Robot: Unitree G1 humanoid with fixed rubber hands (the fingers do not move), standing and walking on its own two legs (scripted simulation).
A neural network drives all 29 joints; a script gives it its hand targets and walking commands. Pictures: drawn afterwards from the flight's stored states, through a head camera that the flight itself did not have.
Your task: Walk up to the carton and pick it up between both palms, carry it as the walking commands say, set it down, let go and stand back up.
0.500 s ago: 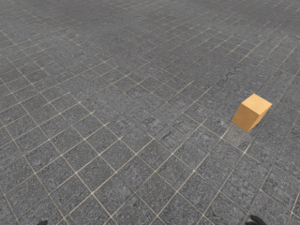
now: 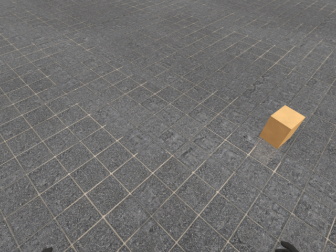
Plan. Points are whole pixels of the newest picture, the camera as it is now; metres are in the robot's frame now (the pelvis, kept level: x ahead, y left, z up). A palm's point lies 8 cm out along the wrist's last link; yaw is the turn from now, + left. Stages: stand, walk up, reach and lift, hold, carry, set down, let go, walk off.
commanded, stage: walk up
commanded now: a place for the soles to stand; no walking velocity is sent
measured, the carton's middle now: (281, 127) +1.05 -0.90 -0.67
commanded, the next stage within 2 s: none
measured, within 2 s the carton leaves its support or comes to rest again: neither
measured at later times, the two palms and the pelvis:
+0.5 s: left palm (106, 191) +0.30 +0.17 -0.08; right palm out of the picture +0.08 -0.47 -0.10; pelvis +0.10 -0.11 -0.02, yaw -21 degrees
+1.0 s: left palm (182, 116) +0.60 -0.06 -0.08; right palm out of the picture +0.07 -0.54 -0.08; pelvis +0.27 -0.23 -0.03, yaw -34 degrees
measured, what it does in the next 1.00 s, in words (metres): walks ahead, turning right: right foot, then left foot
